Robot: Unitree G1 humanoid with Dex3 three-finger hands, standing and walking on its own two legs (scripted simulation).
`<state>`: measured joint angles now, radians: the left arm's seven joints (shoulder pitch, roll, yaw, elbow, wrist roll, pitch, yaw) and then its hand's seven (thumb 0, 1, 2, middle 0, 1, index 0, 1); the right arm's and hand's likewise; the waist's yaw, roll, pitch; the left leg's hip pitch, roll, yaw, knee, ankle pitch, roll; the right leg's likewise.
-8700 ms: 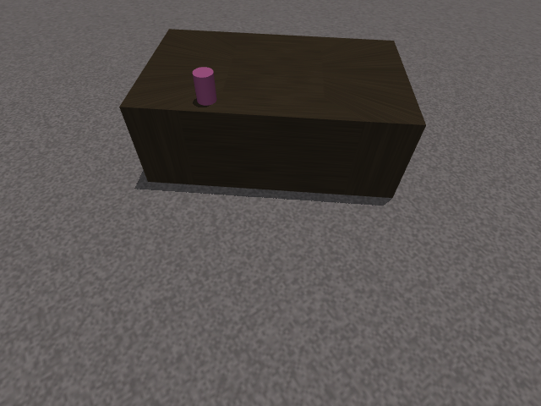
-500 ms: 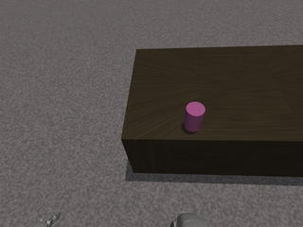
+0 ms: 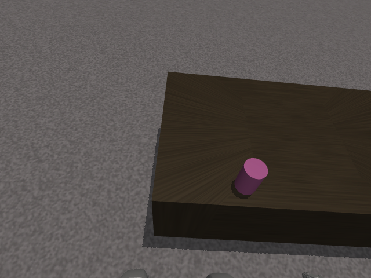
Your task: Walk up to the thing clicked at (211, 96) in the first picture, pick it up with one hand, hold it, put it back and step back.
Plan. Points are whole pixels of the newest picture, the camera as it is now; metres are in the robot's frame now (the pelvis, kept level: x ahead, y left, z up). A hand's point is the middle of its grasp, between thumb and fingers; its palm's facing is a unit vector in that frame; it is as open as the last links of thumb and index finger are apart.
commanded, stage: walk up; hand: right
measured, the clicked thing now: (250, 177) +0.48 -0.25 -0.24
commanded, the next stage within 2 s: stand in 1.42 s
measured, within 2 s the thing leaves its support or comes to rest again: neither
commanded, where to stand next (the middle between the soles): +0.09 -0.02 m, yaw -2 degrees
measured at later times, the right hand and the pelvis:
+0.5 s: hand out of the picture +0.11 -0.27 -0.15, palm faces +0.04 +0.93 -0.36, open 7.4 cm; pelvis +0.03 +0.00 +0.00, yaw -4 degrees
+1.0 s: hand out of the picture +0.08 -0.27 -0.13, palm faces +0.04 +0.93 -0.37, open 7.4 cm; pelvis +0.03 +0.00 +0.02, yaw -4 degrees
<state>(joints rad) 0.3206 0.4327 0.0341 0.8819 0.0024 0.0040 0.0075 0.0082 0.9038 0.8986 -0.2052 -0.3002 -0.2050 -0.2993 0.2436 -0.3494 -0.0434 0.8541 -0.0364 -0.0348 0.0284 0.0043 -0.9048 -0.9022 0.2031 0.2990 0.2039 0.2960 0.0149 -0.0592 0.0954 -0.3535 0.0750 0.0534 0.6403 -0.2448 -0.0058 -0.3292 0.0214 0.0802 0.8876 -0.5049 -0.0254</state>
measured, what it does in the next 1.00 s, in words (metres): steps on the spot: right foot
